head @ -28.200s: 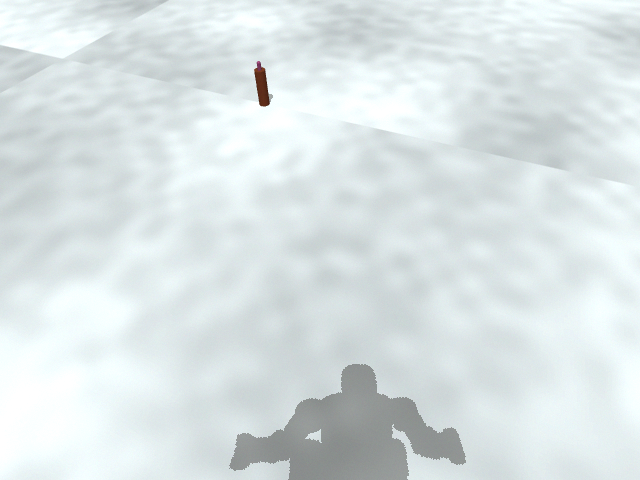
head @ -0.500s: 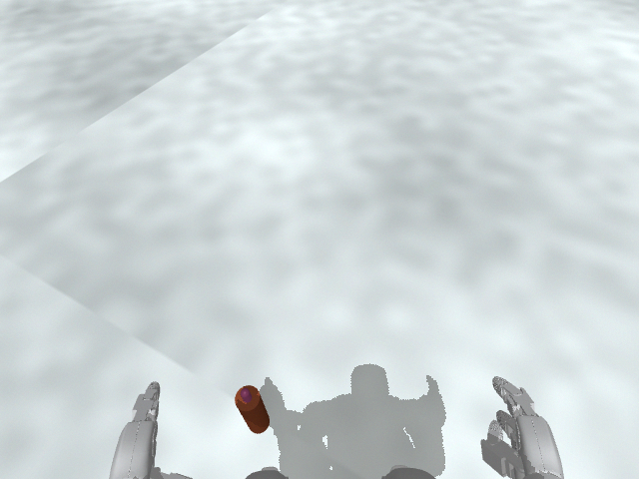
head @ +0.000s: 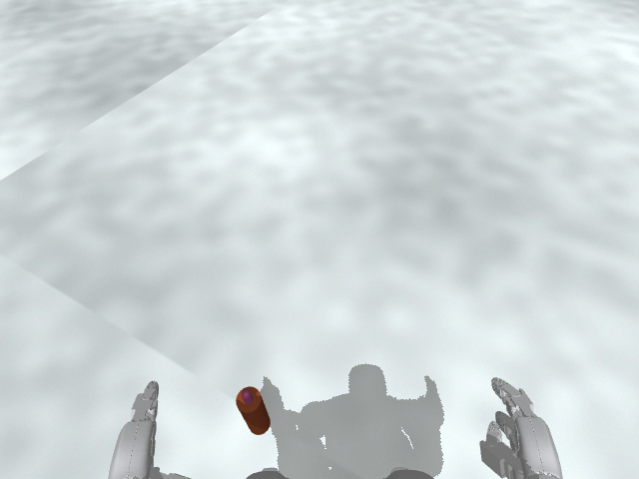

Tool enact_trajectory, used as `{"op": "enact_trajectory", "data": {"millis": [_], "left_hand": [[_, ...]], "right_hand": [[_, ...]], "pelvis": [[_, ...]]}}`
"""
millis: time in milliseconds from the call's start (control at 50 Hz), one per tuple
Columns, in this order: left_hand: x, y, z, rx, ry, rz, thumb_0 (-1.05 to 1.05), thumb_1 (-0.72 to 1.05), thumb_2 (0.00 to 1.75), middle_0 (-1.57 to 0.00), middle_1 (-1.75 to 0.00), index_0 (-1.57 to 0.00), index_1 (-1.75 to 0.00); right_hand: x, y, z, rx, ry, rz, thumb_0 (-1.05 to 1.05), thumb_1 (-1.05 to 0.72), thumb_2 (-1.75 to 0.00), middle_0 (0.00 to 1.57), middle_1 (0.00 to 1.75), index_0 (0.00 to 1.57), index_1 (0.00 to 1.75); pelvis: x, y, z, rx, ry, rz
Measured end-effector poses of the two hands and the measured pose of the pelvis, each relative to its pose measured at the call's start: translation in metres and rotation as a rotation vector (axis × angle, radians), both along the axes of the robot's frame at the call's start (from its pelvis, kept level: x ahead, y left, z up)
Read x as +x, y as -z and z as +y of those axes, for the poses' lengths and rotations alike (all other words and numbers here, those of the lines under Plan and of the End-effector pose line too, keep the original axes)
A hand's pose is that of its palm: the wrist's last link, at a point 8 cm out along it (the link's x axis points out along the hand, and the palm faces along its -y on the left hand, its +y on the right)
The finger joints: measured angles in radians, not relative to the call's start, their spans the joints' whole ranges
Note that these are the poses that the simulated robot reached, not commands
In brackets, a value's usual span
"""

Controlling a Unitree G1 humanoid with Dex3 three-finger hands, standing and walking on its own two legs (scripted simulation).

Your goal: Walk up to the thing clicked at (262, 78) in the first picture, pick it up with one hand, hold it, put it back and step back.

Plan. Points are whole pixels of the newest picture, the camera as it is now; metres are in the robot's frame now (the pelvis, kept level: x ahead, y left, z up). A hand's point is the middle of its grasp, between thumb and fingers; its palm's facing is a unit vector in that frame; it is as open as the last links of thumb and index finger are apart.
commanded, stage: home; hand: left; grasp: from the side
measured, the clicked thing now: (253, 409) +0.38 +0.19 -0.59
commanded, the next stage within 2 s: stand in 0.26 s
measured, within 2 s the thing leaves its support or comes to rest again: neither
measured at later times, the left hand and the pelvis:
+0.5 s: hand (186, 458) +0.17 +0.18 -0.05, palm faces +0.10 -0.96 -0.28, open 16.6 cm; pelvis +0.00 +0.00 +0.00, yaw +0 degrees
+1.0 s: hand out of the picture +0.08 +0.25 -0.11, palm faces -0.01 -0.94 -0.35, open 7.6 cm; pelvis +0.00 +0.01 +0.03, yaw +1 degrees
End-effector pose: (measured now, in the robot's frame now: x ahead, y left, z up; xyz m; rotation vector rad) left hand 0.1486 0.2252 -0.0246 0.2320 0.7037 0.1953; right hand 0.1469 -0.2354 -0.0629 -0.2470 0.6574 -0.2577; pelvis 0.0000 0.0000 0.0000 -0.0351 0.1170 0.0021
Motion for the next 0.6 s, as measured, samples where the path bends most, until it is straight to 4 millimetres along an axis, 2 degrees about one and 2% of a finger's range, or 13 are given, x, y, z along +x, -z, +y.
{"op": "enact_trajectory", "data": {"millis": [420,500,600], "left_hand": [[-0.0012,-0.0004,0.0011,0.000,-0.002,0.001,-0.01,-0.53,0.06,-0.06,-0.07,-0.06,-0.07],[-0.0022,-0.0002,0.0005,0.001,-0.001,0.002,-0.01,-0.43,0.16,-0.11,-0.14,-0.11,-0.14],[-0.0025,0.0001,-0.0003,0.001,-0.002,0.000,0.00,-0.17,0.42,-0.16,-0.23,-0.16,-0.23]], "right_hand": [[-0.0011,-0.0005,0.0008,-0.001,-0.004,0.001,0.01,-0.90,-0.90,0.21,0.30,0.21,0.30],[-0.0012,-0.0004,0.0000,-0.002,-0.004,0.000,0.01,-0.90,-0.90,0.21,0.30,0.21,0.30],[-0.0015,-0.0005,-0.0008,-0.004,-0.003,-0.001,0.01,-0.90,-0.90,0.21,0.30,0.21,0.30]], "pelvis": [[-0.0012,-0.0006,0.0007,0.000,0.000,-0.004],[-0.0014,-0.0005,0.0003,0.001,0.000,-0.004],[-0.0019,-0.0004,-0.0004,0.001,-0.001,-0.004]]}}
